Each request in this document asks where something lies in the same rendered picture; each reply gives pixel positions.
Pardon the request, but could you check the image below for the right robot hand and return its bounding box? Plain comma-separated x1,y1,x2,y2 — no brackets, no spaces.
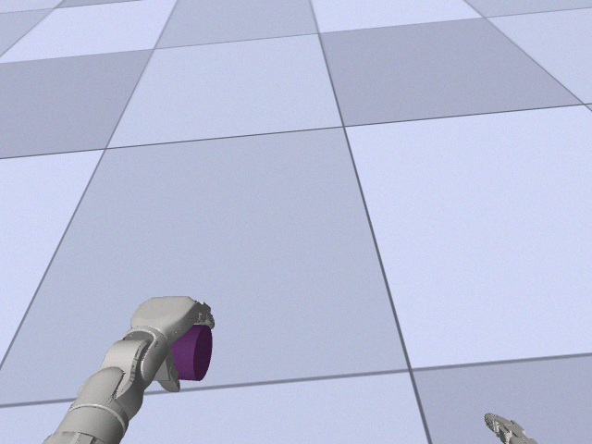
485,413,537,444

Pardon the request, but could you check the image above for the can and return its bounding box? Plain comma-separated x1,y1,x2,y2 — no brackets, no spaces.
170,325,213,381

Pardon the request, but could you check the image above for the left robot arm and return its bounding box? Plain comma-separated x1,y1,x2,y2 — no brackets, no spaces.
43,326,168,444

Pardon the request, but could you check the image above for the left robot hand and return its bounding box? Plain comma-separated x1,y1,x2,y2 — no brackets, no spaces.
130,296,215,392

